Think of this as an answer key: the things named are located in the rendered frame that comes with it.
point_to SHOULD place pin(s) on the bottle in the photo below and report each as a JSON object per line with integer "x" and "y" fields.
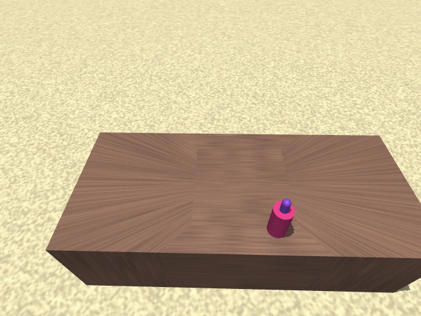
{"x": 280, "y": 218}

